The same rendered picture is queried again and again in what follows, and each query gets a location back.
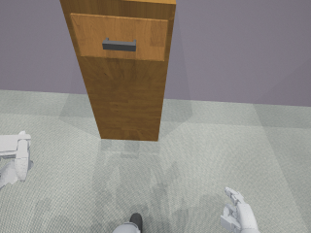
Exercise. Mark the handle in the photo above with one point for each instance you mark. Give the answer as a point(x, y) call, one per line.
point(118, 45)

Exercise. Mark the cabinet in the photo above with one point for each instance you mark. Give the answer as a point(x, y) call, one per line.
point(125, 94)

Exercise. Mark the left robot hand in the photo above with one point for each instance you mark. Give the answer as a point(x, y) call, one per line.
point(15, 146)

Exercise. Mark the right robot hand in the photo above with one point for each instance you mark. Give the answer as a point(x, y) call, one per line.
point(237, 219)

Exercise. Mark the drawer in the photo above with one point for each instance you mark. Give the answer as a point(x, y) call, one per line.
point(149, 33)

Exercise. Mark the left robot foot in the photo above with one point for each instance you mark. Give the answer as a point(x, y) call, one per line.
point(137, 219)

